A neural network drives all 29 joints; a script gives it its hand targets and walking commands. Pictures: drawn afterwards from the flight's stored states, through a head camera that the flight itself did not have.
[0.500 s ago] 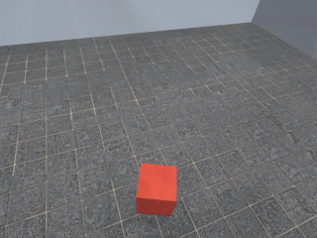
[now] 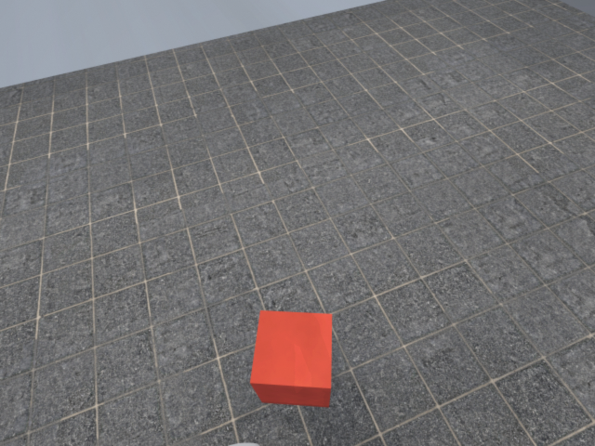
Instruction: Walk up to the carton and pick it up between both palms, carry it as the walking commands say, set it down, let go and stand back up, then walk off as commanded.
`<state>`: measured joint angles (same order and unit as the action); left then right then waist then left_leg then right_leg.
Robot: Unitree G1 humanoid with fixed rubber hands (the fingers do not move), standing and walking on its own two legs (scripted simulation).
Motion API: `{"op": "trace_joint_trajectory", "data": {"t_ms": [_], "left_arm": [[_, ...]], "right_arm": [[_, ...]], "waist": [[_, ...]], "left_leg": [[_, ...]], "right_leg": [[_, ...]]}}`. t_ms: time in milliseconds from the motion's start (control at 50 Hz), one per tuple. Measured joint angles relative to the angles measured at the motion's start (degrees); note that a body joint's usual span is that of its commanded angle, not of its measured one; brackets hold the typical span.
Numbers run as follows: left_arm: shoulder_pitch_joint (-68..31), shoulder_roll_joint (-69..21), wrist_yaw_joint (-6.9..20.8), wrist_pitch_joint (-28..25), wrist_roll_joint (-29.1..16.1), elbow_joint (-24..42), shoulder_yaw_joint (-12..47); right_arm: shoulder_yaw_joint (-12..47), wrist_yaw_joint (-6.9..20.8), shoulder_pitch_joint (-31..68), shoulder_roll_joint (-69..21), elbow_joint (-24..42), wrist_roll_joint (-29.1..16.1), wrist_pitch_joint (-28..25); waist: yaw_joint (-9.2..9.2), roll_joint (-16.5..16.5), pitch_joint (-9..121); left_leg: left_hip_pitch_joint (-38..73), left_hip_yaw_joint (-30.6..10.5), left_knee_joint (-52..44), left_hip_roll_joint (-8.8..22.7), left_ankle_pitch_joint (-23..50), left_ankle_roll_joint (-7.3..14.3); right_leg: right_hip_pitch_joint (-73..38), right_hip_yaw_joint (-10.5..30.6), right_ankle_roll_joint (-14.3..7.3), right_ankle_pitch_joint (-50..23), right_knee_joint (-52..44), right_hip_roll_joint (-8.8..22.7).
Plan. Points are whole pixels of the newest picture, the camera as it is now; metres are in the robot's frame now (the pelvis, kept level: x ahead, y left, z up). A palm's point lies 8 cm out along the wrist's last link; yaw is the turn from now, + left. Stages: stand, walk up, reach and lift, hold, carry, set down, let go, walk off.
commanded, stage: walk up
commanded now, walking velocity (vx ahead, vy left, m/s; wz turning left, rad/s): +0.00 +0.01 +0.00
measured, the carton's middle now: (295, 360) +0.41 +0.05 -0.64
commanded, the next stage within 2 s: stand in 2.00 s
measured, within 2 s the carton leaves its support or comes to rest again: neither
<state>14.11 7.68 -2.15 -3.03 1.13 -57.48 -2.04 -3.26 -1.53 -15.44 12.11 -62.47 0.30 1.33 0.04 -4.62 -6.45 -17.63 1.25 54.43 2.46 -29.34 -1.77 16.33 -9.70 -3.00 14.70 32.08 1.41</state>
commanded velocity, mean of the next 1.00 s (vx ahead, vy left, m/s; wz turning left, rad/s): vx -0.02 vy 0.02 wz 0.00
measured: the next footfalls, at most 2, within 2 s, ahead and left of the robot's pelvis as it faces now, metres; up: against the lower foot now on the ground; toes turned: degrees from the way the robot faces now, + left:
left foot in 0.10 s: +0.06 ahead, +0.15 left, +0.00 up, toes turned -9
right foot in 0.58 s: +0.02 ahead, -0.09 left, +0.00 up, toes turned +1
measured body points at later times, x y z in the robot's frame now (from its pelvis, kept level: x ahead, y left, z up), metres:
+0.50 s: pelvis +0.02 +0.04 +0.00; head +0.05 +0.06 +0.45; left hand +0.06 +0.29 -0.16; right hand +0.11 -0.19 -0.14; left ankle +0.02 +0.14 -0.73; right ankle -0.01 -0.09 -0.71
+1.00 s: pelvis +0.01 +0.02 +0.02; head +0.02 +0.01 +0.46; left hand +0.03 +0.24 -0.14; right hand +0.02 -0.21 -0.15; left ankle +0.02 +0.14 -0.73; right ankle -0.02 -0.08 -0.73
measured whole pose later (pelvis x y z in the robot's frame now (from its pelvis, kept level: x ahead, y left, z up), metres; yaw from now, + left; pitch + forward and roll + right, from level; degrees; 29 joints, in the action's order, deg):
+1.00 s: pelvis +0.01 +0.02 +0.02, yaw -1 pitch -3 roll +0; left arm 12.8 8.4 -1.9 -0.5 0.4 -64.4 -0.8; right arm -2.2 -1.4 -12.6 8.7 -63.9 0.6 0.2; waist 0.6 -0.2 -4.1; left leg -7.4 6.1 21.0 2.4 -10.7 -0.3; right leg 4.4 -2.6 -1.3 13.7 20.8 -0.4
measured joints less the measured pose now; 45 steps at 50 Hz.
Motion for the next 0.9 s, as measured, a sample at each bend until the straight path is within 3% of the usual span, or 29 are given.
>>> {"op": "trace_joint_trajectory", "data": {"t_ms": [80,120,160,240,280,320,360,420,480,540,600,700,900], "left_arm": [[-0.62,-0.98,-0.31,1.54,0.00,-1.00,0.75],[-1.09,-0.94,-0.18,2.11,0.06,-0.92,0.86],[-1.48,-0.11,-0.53,2.78,0.22,-0.20,0.51],[-2.54,2.09,-1.56,3.16,0.39,1.50,-0.64],[-2.56,3.45,-1.51,3.65,0.97,1.52,-1.18],[-2.40,4.50,-1.08,4.48,0.94,0.68,-1.36],[-2.43,5.31,-0.49,5.36,0.51,-0.25,-1.21],[-2.13,5.29,0.20,6.30,-0.25,-0.90,-0.92],[-2.78,5.09,0.69,6.42,-0.30,-1.66,-1.05],[-3.51,4.52,0.56,6.09,-0.53,-2.03,-0.69],[-4.19,3.30,0.32,5.22,-0.53,-2.63,-0.28],[-3.80,2.02,0.52,4.08,-0.70,-3.63,0.48],[-2.62,1.03,0.25,2.82,-0.85,-5.77,1.02]], "right_arm": [[1.04,-0.20,4.01,-2.03,1.96,0.47,0.50],[1.13,-0.39,5.07,-3.01,2.40,0.86,0.59],[0.58,-0.01,5.22,-3.67,2.91,1.43,1.09],[-1.46,0.20,5.84,-2.12,4.39,1.03,2.69],[-1.63,0.08,6.81,-1.50,5.23,0.84,2.50],[-1.21,0.11,7.36,-1.20,5.82,1.07,1.37],[-0.39,-0.10,7.49,-1.99,5.95,1.46,0.36],[0.73,-0.44,7.54,-2.96,6.58,1.20,-0.29],[1.77,-0.70,7.57,-3.93,6.75,1.11,-0.77],[2.25,-0.65,7.81,-4.27,6.10,0.89,-0.98],[2.18,-0.37,8.22,-3.77,4.83,0.30,-0.93],[1.83,0.19,6.84,-3.46,3.07,0.05,-0.66],[1.07,0.21,4.02,-2.99,-0.20,0.21,-1.04]], "waist": [[0.26,0.73,-0.50],[0.11,1.62,-0.57],[-0.66,3.76,-0.10],[-1.88,5.33,0.53],[-2.21,5.74,0.71],[-1.96,5.66,1.11],[-2.18,7.05,0.77],[-1.95,7.10,0.78],[-1.19,7.21,0.54],[-0.91,6.80,0.41],[-0.71,5.08,-0.27],[0.56,3.78,0.40],[0.54,4.26,1.59]], "left_leg": [[0.12,0.97,-12.92,0.64,4.53,0.39],[1.63,1.36,-18.37,0.57,12.05,1.45],[1.58,2.42,-16.89,-0.07,11.02,1.64],[-3.49,2.51,-2.66,-0.29,-0.40,0.02],[-3.00,1.91,-4.85,0.38,0.99,-0.35],[0.68,1.38,-15.59,1.16,8.97,-0.26],[2.14,2.69,-17.00,0.14,10.15,1.49],[3.52,4.30,-18.71,-0.03,9.85,3.02],[4.56,5.20,-21.21,-0.73,11.20,3.52],[4.74,5.99,-22.19,-1.14,11.96,3.63],[5.01,6.20,-21.95,-0.68,11.93,3.37],[7.99,5.65,-28.03,-0.92,15.43,3.00],[10.15,5.17,-33.02,-0.48,18.40,1.98]], "right_leg": [[-1.53,-1.00,-0.63,0.18,-1.23,-1.70],[-1.70,-1.21,-0.68,1.43,0.26,-2.06],[-1.39,-0.60,-0.53,2.81,2.04,-1.05],[-0.74,-1.39,0.18,3.54,3.21,1.03],[-0.40,-1.33,1.03,3.53,3.51,1.51],[0.03,-1.24,1.88,4.07,4.71,1.56],[-0.10,0.58,2.61,7.00,6.02,2.27],[1.13,5.62,3.05,14.44,12.08,0.55],[0.49,8.73,3.44,14.01,13.98,-0.13],[-2.76,9.05,3.74,11.36,7.77,0.08],[-7.07,8.47,3.45,3.76,-1.42,-0.38],[-9.68,7.80,3.12,1.76,-6.16,-0.58],[-11.71,7.35,2.16,-0.81,-10.70,-1.39]]}}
